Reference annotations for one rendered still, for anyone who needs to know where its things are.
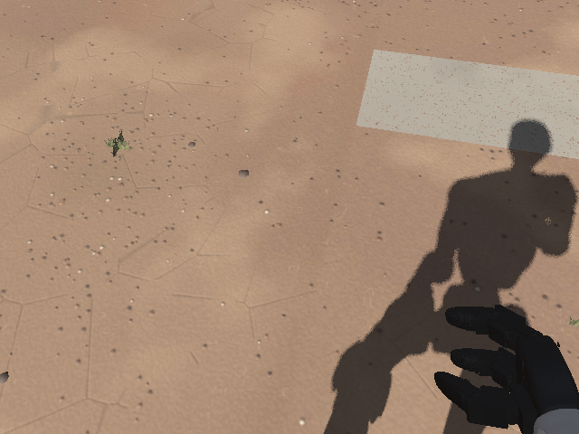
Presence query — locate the robot right hand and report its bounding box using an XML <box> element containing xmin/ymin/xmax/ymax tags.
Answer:
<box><xmin>434</xmin><ymin>305</ymin><xmax>579</xmax><ymax>434</ymax></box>

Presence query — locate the right robot forearm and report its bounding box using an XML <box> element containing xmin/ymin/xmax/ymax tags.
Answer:
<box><xmin>533</xmin><ymin>409</ymin><xmax>579</xmax><ymax>434</ymax></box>

